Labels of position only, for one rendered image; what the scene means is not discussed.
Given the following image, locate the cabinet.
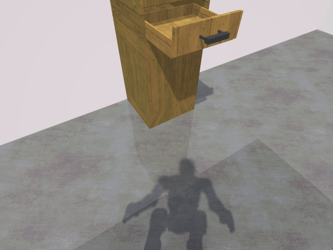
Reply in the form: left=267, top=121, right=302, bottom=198
left=110, top=0, right=210, bottom=129

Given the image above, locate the handle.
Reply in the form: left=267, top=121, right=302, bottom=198
left=199, top=30, right=230, bottom=45

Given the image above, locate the drawer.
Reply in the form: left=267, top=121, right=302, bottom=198
left=144, top=3, right=243, bottom=59

